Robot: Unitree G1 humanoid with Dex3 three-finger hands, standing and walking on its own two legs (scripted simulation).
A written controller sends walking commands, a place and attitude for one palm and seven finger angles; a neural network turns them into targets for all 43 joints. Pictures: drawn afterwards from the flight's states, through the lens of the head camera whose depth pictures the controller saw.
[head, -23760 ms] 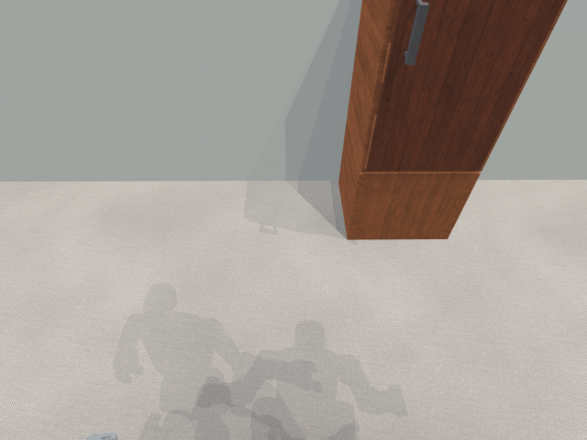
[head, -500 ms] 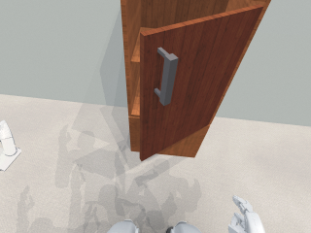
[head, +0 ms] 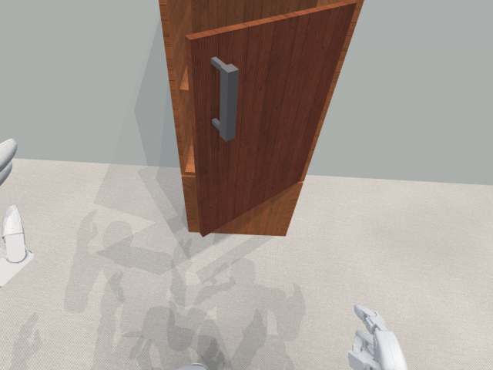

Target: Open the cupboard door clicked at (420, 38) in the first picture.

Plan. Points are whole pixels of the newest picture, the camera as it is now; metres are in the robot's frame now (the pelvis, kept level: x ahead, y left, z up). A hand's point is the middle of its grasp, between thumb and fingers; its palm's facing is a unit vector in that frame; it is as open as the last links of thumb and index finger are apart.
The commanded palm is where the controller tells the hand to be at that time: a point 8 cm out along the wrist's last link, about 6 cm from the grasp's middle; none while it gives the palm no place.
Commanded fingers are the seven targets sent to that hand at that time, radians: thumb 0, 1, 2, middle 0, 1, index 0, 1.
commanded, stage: stop stepping back and stand still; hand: left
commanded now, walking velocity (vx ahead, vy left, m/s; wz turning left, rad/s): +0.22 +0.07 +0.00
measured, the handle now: (222, 100) +0.54 +0.09 +0.16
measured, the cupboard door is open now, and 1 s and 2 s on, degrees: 38 38 38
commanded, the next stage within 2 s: let the arm hang, fingers relaxed in 0.86 s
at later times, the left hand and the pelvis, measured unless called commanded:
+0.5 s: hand out of the picture +0.15 +0.28 +0.18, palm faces +0.46 -0.78 -0.44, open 7.4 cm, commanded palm +0.08 +0.32 +0.20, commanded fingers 0.00 0.90 0.90 -0.20 -0.30 -0.20 -0.30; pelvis -0.05 +0.02 +0.01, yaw +1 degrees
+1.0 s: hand out of the picture +0.12 +0.29 +0.14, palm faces +0.38 -0.80 -0.47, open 7.4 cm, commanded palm none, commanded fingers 0.00 0.90 0.90 -0.20 -0.30 -0.20 -0.30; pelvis -0.08 +0.03 +0.02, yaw +3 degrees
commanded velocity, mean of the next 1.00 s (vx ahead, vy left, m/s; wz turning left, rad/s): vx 0.05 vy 0.01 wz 0.00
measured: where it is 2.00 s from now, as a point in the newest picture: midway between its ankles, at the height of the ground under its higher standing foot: outside the picture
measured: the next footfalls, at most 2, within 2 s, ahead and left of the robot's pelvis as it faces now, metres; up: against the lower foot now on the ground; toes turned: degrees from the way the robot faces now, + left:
left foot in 0.38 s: +0.02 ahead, +0.14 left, +0.00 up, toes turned +5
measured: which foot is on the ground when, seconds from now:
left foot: down 0.00-0.18, up 0.20-0.36, down 0.38-1.00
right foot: down 0.00-1.00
